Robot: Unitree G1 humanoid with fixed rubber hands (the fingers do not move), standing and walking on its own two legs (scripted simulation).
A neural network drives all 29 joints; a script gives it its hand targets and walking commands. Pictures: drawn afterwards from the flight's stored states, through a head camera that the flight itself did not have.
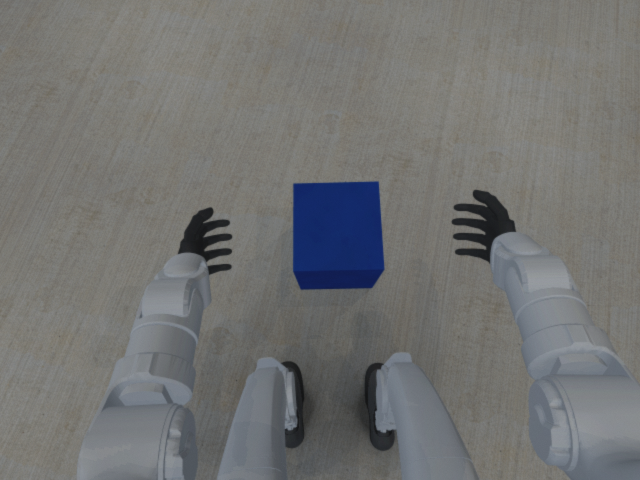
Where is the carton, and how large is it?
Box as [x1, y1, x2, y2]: [293, 181, 383, 289]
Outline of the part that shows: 378,181 293,184 293,271 301,289 371,287 383,270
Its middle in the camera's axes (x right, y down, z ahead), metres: +0.04 +0.00 +1.00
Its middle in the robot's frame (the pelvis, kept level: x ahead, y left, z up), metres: +0.54 -0.03 -0.55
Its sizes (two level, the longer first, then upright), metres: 0.210 0.200 0.250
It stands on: the floor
